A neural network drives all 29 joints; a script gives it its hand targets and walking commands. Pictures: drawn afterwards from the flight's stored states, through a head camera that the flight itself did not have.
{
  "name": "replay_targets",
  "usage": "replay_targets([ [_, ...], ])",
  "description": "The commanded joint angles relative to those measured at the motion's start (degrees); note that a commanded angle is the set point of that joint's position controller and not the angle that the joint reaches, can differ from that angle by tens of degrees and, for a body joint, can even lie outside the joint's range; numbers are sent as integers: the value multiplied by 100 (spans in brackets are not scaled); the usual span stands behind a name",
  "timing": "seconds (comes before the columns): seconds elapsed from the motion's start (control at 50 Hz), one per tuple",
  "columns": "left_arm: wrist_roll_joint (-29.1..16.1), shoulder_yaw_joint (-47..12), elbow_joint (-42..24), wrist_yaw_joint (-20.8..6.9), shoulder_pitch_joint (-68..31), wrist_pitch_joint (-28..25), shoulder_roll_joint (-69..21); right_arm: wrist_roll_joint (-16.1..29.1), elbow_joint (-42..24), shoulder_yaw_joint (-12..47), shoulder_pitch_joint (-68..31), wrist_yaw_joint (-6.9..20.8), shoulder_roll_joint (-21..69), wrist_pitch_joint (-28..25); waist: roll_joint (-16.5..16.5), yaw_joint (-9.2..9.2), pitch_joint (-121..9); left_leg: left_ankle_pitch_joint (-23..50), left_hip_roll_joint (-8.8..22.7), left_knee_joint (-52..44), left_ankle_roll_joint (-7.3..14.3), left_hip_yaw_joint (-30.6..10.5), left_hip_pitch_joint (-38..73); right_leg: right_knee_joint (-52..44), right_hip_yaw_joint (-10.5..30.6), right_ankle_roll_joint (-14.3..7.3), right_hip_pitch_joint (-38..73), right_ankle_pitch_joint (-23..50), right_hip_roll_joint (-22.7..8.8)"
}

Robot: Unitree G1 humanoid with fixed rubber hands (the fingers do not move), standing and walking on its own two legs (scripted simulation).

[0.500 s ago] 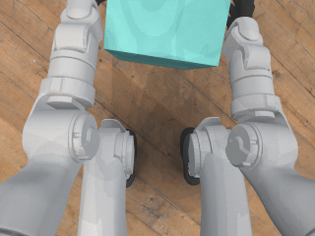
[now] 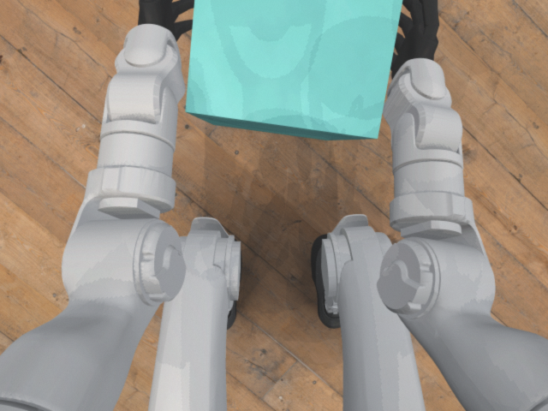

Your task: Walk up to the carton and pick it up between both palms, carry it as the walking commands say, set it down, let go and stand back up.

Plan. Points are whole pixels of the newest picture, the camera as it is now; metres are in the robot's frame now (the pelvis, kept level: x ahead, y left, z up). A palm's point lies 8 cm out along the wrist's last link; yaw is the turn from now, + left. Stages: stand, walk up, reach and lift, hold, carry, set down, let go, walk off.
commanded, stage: reach and lift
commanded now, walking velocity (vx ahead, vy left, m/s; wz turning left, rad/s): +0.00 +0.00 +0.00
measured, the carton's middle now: (284, 63) +0.52 +0.00 -0.19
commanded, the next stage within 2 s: none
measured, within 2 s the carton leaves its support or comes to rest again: neither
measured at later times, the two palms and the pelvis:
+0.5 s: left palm (134, 18) +0.51 +0.13 -0.03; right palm (452, 56) +0.49 -0.15 -0.04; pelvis -0.01 +0.00 +0.05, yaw +1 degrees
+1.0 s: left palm (88, 0) +0.49 +0.14 +0.05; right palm (508, 45) +0.47 -0.15 +0.04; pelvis +0.01 +0.00 +0.11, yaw +1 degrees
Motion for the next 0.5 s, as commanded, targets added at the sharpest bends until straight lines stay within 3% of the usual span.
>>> replay_targets([
  [0.0,-689,-2541,4,-1243,-2772,37,-5969,661,-206,3770,-4437,1655,5277,12,-15,-23,-7099,2557,-593,-1028,-110,417,3939,-911,-665,11,3562,2408,595],
  [0.28,-249,-2028,288,-1379,-2670,212,-6226,135,167,3115,-4199,1798,5391,208,119,-107,-6582,1724,-636,-1704,-104,401,3927,-1647,-649,-65,3486,1622,610],
  [0.48,-145,-1924,337,-1452,-2480,324,-6444,110,169,3126,-4060,1886,5668,350,23,-52,-6819,1697,-648,-2073,-68,436,4169,-2043,-601,-51,3938,1646,598],
])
